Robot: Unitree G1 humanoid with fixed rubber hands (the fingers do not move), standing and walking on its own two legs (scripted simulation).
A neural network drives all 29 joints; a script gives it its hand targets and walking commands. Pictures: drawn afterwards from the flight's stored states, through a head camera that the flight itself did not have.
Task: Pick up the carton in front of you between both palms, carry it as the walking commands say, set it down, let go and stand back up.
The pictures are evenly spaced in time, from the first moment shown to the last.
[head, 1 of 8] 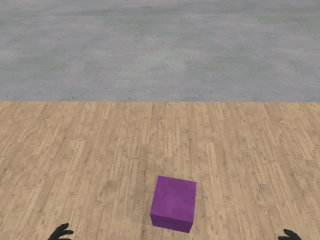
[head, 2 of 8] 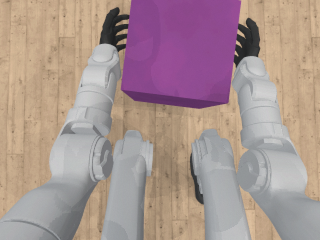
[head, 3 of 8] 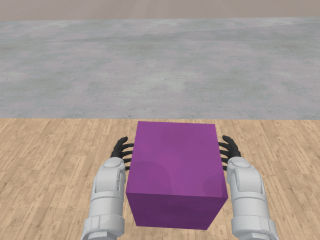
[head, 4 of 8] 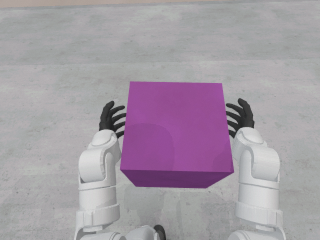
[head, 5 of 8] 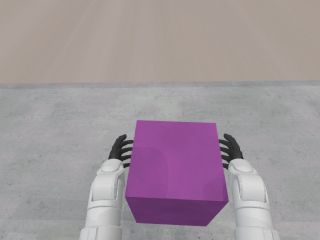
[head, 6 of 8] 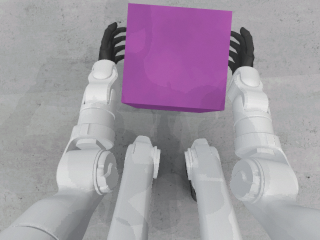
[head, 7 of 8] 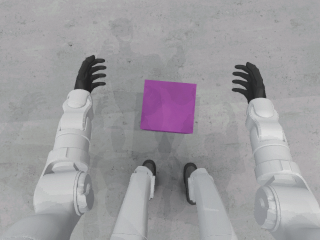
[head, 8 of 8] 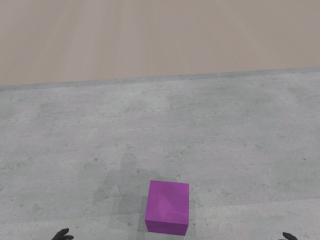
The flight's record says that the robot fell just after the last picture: no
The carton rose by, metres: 0.68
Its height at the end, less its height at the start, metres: -0.06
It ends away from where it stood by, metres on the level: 3.03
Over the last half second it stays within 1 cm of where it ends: yes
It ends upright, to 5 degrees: yes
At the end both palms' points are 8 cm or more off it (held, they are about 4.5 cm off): yes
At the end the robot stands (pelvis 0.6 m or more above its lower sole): yes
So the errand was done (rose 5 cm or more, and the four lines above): yes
